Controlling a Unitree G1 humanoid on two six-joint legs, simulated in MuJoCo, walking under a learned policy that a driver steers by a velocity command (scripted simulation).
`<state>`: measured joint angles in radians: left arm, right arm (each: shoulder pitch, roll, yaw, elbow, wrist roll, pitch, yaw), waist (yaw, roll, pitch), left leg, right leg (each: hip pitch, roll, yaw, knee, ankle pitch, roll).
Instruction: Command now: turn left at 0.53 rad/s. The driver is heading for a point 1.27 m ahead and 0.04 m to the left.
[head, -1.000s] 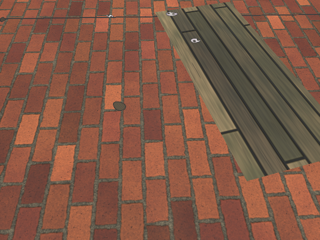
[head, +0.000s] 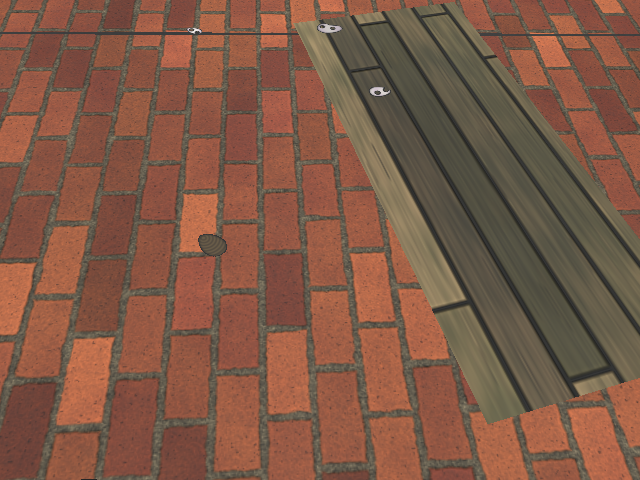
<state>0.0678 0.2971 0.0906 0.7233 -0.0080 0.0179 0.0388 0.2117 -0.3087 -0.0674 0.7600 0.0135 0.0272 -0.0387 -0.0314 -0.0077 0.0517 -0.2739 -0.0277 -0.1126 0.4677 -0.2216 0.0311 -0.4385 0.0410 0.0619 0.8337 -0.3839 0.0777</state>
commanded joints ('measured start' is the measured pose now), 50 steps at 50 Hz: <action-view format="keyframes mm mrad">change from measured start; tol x32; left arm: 1 -36 60 7 -68 -9 -23 -11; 50 213 166 24 30 -6 26 -43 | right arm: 1 -20 -188 -53 -73 1 4 -4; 50 -117 -101 -40 -20 -1 2 0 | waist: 1 -8 177 -145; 8 -11 -245 -135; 25 18 -151 -110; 28 66 271 -178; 50 65 -32 -108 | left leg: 1 171 220 -276 -76 409 188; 5 119 170 -337 -33 333 140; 9 -306 -31 -55 575 -438 -64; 23 -92 34 131 225 -166 -105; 28 330 366 -254 -94 635 171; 50 4 226 203 193 110 17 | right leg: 1 11 12 4 -133 6 3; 9 356 -476 439 -544 568 -373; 23 362 -321 28 -485 604 -310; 29 19 -120 -51 2 -261 -3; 46 78 -99 -108 -72 -65 -27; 50 347 -122 4 -451 408 -149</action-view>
